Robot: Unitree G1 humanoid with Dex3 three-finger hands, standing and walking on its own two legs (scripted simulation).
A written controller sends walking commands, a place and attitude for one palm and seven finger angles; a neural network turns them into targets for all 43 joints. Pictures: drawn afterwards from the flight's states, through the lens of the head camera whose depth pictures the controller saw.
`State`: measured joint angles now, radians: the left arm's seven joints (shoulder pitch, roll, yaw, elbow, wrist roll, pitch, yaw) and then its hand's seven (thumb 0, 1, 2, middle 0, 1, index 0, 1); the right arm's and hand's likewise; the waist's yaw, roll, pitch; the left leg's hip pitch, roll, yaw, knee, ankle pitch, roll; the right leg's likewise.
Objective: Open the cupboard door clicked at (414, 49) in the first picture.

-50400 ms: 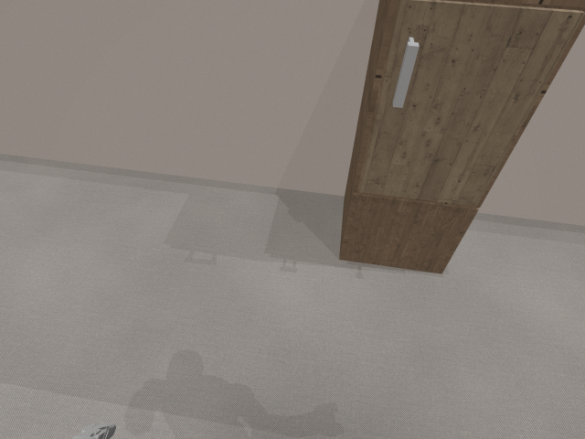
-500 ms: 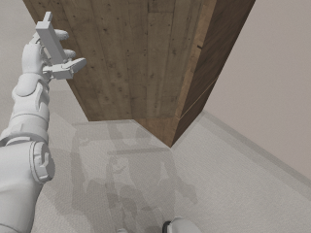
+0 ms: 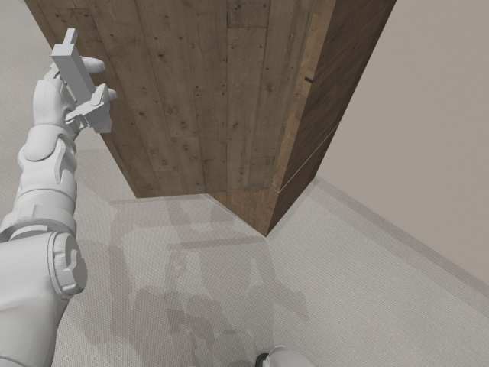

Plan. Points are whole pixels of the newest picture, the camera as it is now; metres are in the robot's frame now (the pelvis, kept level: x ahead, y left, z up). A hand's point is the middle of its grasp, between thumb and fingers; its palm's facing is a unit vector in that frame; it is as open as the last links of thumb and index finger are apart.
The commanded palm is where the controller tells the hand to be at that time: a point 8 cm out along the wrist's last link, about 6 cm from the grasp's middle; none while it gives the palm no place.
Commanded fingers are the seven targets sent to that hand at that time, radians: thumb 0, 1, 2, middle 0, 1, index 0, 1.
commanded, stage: pull the door open along its arc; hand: left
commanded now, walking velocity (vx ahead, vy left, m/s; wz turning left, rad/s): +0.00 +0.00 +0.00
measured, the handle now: (88, 84) +0.55 +0.21 +0.12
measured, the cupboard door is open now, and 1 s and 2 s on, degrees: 45 86 84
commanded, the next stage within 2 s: open thumb and fingers to let go in 0.92 s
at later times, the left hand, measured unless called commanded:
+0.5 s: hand (121, 177) +0.37 +0.14 +0.12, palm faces +0.16 -0.98 +0.11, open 6.4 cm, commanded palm +0.31 +0.21 +0.12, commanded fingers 0.00 0.90 0.90 -0.40 -1.35 -0.40 -1.35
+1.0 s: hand (184, 230) +0.29 +0.06 +0.12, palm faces +0.38 -0.92 -0.02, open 6.3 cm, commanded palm +0.24 +0.10 +0.12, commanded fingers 0.00 0.90 0.90 -0.40 -1.35 -0.40 -1.35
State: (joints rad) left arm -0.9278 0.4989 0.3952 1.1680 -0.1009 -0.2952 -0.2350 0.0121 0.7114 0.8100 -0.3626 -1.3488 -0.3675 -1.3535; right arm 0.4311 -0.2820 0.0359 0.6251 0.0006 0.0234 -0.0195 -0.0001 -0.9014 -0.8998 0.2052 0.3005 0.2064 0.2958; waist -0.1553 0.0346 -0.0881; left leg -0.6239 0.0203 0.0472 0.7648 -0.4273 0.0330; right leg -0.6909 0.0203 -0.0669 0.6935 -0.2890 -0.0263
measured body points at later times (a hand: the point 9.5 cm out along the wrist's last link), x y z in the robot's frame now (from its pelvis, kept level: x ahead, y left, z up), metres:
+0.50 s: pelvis +0.00 +0.00 +0.02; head +0.03 -0.01 +0.46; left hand +0.35 +0.19 +0.12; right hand +0.13 -0.24 -0.09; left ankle -0.04 +0.09 -0.71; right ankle +0.02 -0.11 -0.71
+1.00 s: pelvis +0.00 -0.03 +0.02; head -0.01 -0.05 +0.47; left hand +0.26 +0.10 +0.13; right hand +0.19 -0.23 -0.08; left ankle -0.04 +0.09 -0.71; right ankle +0.02 -0.11 -0.71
